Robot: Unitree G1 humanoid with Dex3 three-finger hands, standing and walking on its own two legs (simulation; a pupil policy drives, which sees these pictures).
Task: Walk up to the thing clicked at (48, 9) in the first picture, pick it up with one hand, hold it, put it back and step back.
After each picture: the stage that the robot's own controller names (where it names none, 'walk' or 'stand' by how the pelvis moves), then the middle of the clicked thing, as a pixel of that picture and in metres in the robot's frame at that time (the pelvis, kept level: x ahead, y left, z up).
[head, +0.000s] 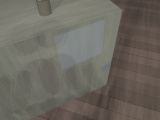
stand; out of the picture +0.81 +0.24 +0.14
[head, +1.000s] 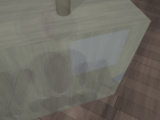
walk; out of the picture +0.72 +0.14 +0.16
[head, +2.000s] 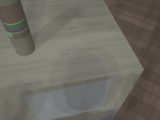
rise first; (15, 21) +0.46 +0.24 +0.17
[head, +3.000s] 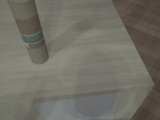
stand; (32, 33) +0.45 +0.21 +0.15
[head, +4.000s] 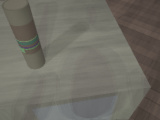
stand; (27, 38) +0.44 +0.21 +0.14
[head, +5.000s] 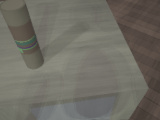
stand; (25, 38) +0.44 +0.22 +0.14
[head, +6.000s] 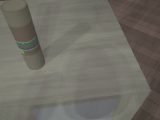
stand; (27, 39) +0.44 +0.22 +0.14
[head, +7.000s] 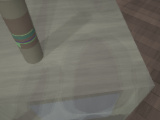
rise first; (23, 31) +0.44 +0.22 +0.14
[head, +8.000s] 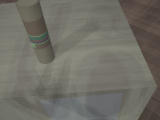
rise first; (38, 34) +0.46 +0.22 +0.14
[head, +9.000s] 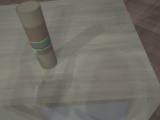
go down; (40, 39) +0.43 +0.21 +0.14
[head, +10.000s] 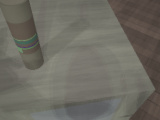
go down; (25, 37) +0.43 +0.19 +0.15
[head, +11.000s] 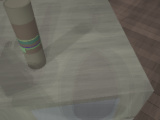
close in; (29, 38) +0.44 +0.20 +0.15
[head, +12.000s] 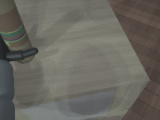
close; (12, 29) +0.44 +0.22 +0.17
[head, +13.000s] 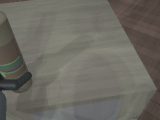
lift; (8, 59) +0.33 +0.22 +0.18
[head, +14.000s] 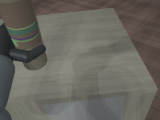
lift; (23, 26) +0.31 +0.17 +0.31
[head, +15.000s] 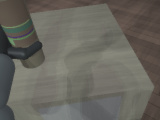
hold; (18, 25) +0.34 +0.18 +0.30
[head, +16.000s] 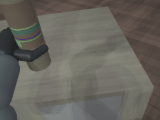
hold; (26, 28) +0.33 +0.16 +0.30
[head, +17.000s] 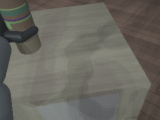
crouch; (15, 9) +0.38 +0.19 +0.32
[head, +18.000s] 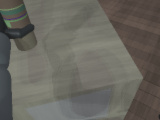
lower; (13, 10) +0.47 +0.19 +0.25
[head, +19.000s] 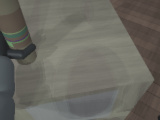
lower; (15, 30) +0.43 +0.21 +0.18
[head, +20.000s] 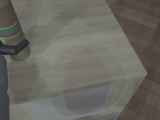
lower; (7, 25) +0.45 +0.22 +0.18
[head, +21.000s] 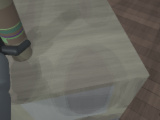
lower; (9, 26) +0.45 +0.22 +0.18
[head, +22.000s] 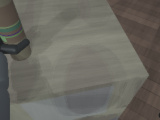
lower; (8, 25) +0.45 +0.22 +0.18
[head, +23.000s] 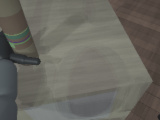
withdraw; (17, 31) +0.43 +0.21 +0.17
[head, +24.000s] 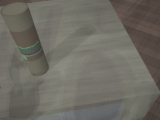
sink last; (29, 44) +0.41 +0.20 +0.16
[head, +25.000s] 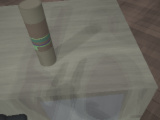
stand; (40, 36) +0.46 +0.21 +0.15
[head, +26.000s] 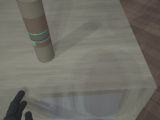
stand; (38, 32) +0.46 +0.20 +0.15
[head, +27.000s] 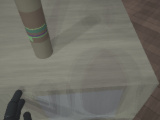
stand; (36, 26) +0.46 +0.20 +0.16
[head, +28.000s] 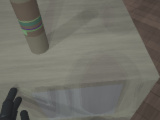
stand; (30, 20) +0.46 +0.21 +0.19
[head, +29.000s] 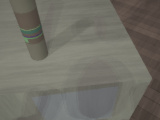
stand; (31, 28) +0.47 +0.21 +0.18
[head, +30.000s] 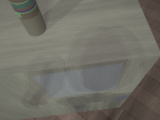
stand; (22, 0) +0.50 +0.21 +0.16
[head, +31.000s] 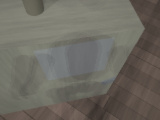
walk; out of the picture +0.61 +0.22 +0.16
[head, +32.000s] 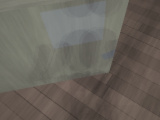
walk; out of the picture +0.82 +0.24 +0.17
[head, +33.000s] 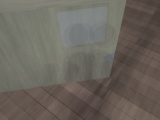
stand; out of the picture +1.00 +0.21 +0.16
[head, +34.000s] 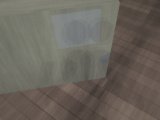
stand; out of the picture +0.99 +0.22 +0.14
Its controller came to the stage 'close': yes
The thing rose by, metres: 0.21
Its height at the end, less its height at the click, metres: +0.00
